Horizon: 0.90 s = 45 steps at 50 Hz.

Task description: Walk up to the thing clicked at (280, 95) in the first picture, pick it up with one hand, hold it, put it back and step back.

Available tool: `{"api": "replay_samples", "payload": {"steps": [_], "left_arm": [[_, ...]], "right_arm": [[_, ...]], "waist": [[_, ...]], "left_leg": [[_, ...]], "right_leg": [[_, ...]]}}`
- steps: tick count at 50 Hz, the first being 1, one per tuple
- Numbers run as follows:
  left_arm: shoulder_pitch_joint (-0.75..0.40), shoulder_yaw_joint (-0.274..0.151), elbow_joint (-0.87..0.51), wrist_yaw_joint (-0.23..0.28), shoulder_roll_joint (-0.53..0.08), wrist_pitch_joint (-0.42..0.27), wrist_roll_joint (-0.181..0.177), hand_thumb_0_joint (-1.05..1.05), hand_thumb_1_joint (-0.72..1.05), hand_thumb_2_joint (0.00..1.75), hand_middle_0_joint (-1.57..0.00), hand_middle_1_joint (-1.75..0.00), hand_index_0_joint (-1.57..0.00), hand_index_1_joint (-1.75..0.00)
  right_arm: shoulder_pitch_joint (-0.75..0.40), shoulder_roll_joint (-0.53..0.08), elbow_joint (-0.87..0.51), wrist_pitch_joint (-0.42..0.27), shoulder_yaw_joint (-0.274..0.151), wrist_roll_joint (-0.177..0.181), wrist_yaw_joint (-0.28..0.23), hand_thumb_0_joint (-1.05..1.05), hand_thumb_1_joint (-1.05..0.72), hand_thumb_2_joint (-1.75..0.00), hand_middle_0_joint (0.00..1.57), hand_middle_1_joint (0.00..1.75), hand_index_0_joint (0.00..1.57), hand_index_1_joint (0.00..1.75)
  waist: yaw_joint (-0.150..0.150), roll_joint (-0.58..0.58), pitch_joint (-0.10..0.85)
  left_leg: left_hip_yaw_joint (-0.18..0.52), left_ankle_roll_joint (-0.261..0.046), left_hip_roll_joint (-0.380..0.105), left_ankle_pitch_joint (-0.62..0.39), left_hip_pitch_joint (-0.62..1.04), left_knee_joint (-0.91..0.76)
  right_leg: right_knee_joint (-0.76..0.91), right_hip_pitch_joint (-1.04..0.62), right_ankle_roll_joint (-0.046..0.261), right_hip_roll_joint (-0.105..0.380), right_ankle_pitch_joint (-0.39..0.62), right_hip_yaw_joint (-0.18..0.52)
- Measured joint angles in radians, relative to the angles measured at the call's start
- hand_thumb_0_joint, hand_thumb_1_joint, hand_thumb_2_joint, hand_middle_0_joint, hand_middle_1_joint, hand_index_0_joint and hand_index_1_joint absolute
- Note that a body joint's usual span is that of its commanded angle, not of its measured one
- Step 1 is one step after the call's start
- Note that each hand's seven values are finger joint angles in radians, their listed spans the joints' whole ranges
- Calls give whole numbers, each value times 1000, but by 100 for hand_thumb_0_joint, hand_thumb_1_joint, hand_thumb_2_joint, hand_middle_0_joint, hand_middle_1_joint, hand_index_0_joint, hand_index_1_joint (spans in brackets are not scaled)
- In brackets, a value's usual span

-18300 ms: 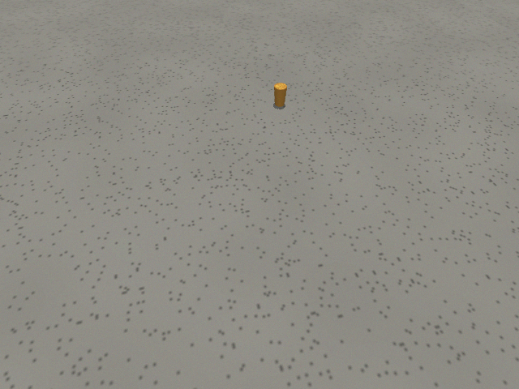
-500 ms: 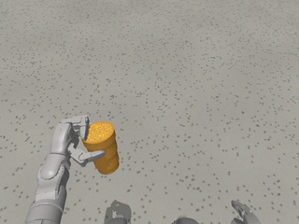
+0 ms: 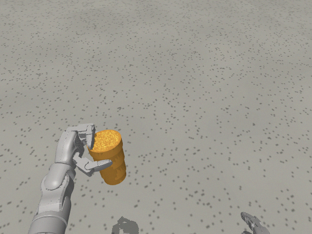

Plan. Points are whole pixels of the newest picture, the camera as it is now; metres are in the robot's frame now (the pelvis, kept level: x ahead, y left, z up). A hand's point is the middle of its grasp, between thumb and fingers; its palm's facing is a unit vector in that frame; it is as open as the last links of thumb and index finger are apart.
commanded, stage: hold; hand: left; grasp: from the side
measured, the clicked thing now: (110, 159) +0.32 +0.13 -0.01
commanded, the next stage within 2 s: none
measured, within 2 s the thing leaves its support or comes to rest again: neither
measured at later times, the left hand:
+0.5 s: hand (95, 150) +0.31 +0.16 +0.05, palm faces -0.09 -1.00 -0.03, open 7.1 cm
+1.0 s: hand (96, 148) +0.32 +0.16 +0.05, palm faces -0.09 -1.00 -0.03, open 7.1 cm
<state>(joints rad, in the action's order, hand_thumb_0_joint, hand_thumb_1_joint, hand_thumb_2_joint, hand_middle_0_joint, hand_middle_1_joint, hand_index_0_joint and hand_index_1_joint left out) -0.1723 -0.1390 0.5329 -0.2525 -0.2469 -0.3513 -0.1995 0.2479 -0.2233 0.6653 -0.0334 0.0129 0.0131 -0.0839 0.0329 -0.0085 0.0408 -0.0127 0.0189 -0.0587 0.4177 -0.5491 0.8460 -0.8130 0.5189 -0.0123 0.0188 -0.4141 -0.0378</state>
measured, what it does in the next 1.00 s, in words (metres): stands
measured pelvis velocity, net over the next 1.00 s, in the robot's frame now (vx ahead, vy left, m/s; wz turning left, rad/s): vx -0.01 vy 0.00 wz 0.00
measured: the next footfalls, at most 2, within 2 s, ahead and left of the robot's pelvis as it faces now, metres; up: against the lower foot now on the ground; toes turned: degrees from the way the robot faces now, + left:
none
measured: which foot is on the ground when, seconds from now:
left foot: down 0.00-1.00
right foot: down 0.00-1.00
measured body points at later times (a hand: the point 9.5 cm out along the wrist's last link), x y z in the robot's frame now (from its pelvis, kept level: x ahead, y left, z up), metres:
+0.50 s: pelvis -0.01 +0.00 +0.01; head +0.02 +0.00 +0.46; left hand +0.31 +0.21 +0.06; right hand +0.12 -0.25 -0.10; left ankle +0.00 +0.13 -0.70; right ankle +0.00 -0.13 -0.70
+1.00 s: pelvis -0.01 +0.00 +0.01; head +0.03 +0.00 +0.46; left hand +0.31 +0.21 +0.06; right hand +0.11 -0.25 -0.10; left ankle +0.00 +0.13 -0.70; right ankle +0.00 -0.13 -0.70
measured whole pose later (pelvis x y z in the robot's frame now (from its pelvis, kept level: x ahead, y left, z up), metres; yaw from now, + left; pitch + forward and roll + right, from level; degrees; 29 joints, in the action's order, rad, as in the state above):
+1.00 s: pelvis -0.01 +0.00 +0.01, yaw +0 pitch +4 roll -1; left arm -0.16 -0.12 0.52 -0.23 -0.23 -0.37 -0.19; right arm 0.25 -0.22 0.68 -0.05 0.01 0.02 -0.07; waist 0.03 -0.01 0.02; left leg -0.02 0.02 -0.05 0.37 -0.47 0.77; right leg -0.75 0.45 -0.01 0.02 -0.37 -0.03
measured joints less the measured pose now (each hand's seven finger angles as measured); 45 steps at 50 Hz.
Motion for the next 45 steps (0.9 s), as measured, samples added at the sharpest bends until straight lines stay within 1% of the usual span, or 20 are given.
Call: {"api": "replay_samples", "payload": {"steps": [5,11,14,19,25,35,40,45], "left_arm": [[6,3,-8,4,2,3,5,-2,-49,95,-65,-115,-136,-156],[16,9,-17,8,4,3,0,-2,-48,95,-65,-115,-135,-156],[25,12,-31,12,3,6,6,-2,-48,94,-65,-115,-135,-156],[37,17,-48,17,8,7,5,-2,-48,94,-64,-115,-135,-156],[29,19,-37,20,9,4,10,-2,-47,94,-64,-115,-135,-156],[22,18,-15,18,9,-4,7,-2,-47,94,-64,-115,-135,-156],[19,22,-18,18,5,-8,14,-2,-47,93,-64,-115,-135,-156],[10,18,-7,21,7,-13,6,-2,-47,93,-64,-115,-134,-155]], "right_arm": [[1,0,-2,-1,-2,1,3,1,-91,-90,21,30,20,30],[1,-2,0,-4,-2,4,5,1,-91,-90,21,30,20,30],[0,-2,0,-5,-3,4,5,1,-91,-90,21,30,20,30],[-1,-3,1,-8,-2,5,3,1,-91,-90,21,30,20,30],[-9,0,3,-10,-3,6,6,1,-90,-90,21,30,20,30],[-9,-1,8,-13,-3,5,11,1,-90,-90,21,30,20,30],[-4,-1,13,-14,-3,4,14,1,-90,-90,21,30,20,30],[0,-1,19,-15,-3,4,15,1,-90,-90,21,30,20,30]], "waist": [[-1,2,-9],[-2,1,-16],[-2,1,-19],[-3,1,-21],[-4,3,-26],[-5,4,-26],[-4,3,-28],[-3,2,-28]], "left_leg": [[-3,0,1,-9,20,-16],[-3,0,3,-20,41,-34],[-5,0,3,-25,51,-43],[-4,0,4,-31,65,-55],[-3,1,6,-38,72,-63],[-4,1,6,-45,75,-71],[-4,1,5,-43,77,-70],[-4,0,5,-44,76,-71]], "right_leg": [[15,-19,0,1,9,2],[31,-39,0,1,19,2],[38,-47,0,1,23,3],[48,-61,0,2,28,2],[53,-67,1,3,33,2],[61,-70,1,4,39,2],[61,-72,1,2,39,2],[62,-71,1,2,40,3]]}}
